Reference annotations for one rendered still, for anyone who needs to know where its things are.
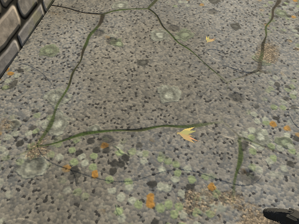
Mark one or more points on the right robot hand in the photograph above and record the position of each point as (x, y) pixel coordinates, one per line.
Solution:
(281, 215)

